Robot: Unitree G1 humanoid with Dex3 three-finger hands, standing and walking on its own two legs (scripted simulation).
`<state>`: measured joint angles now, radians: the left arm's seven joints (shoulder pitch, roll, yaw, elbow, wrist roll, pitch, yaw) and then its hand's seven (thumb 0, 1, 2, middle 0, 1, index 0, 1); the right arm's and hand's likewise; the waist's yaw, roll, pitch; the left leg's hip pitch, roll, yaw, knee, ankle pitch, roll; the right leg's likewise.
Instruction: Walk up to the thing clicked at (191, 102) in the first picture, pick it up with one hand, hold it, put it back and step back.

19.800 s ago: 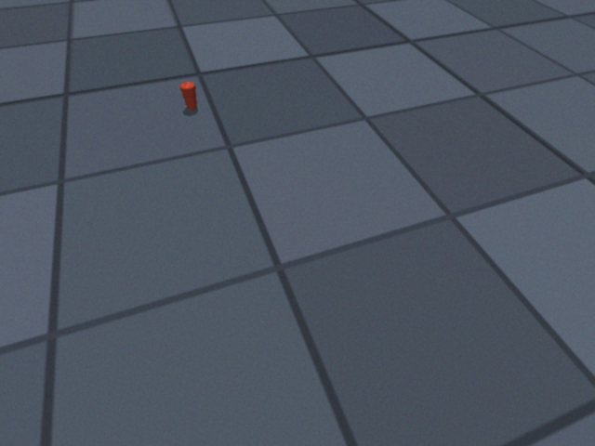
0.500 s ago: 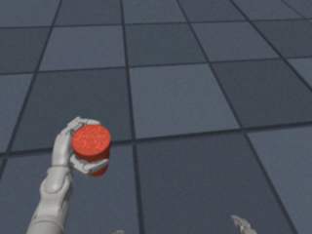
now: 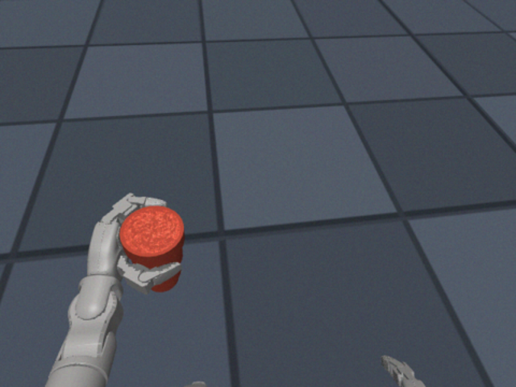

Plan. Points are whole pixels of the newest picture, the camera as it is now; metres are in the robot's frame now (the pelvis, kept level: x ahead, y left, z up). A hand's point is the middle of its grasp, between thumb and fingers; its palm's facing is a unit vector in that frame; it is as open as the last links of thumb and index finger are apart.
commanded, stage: hold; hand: left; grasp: from the side
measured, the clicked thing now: (157, 255) +0.32 +0.16 +0.00
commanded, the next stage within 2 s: crouch in 1.14 s
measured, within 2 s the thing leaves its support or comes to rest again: neither
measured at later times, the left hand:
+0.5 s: hand (152, 244) +0.32 +0.17 +0.03, palm faces +0.06 -1.00 -0.05, open 11.3 cm
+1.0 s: hand (152, 244) +0.32 +0.16 +0.03, palm faces +0.05 -1.00 -0.05, open 11.3 cm
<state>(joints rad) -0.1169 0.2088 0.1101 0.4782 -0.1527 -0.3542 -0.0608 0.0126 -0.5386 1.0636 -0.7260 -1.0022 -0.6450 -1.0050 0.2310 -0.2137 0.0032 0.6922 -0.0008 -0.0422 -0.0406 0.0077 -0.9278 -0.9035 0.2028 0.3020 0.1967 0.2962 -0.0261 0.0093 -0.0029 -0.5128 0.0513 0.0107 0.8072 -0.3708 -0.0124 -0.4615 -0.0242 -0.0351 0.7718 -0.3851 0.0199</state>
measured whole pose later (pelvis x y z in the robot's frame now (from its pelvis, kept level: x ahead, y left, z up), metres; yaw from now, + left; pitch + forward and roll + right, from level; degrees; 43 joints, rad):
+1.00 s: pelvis +0.00 +0.00 +0.00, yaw +0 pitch +5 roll -1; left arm -0.09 0.21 0.11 0.44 -0.15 -0.35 -0.07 0.01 -0.54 1.06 -0.72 -1.01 -0.64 -1.01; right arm 0.23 -0.22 0.00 0.69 0.00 -0.05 -0.04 0.01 -0.93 -0.91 0.20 0.30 0.20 0.30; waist -0.03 0.01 -0.01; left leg -0.52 0.05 0.01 0.81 -0.38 -0.01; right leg -0.46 -0.02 -0.04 0.77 -0.39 0.02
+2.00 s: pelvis -0.05 -0.01 -0.20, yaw -2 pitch +31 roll -3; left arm -0.43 0.28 0.33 0.93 -0.15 -0.74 -0.14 0.01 -0.54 1.06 -0.72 -1.01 -0.64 -1.01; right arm 0.12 -0.25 -0.01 0.72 -0.08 -0.05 0.05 0.01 -0.92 -0.91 0.20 0.30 0.20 0.30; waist -0.08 0.01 -0.19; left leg -1.65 0.07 -0.05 1.74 -0.63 -0.02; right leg -1.59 -0.01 -0.04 1.72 -0.67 0.00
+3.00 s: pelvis -0.08 +0.00 -0.43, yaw -8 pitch +26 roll -7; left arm -0.60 0.51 0.55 1.10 -0.10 -0.78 -0.18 0.01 -0.54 1.07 -0.73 -1.00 -0.65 -1.00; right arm 0.01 -0.30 0.13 0.73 -0.18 0.00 0.10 0.00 -0.93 -0.91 0.20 0.30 0.20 0.30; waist -0.17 -0.07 0.03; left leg -2.29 0.05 -0.20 2.48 -0.67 -0.04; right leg -2.19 0.02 -0.10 2.41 -0.69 0.02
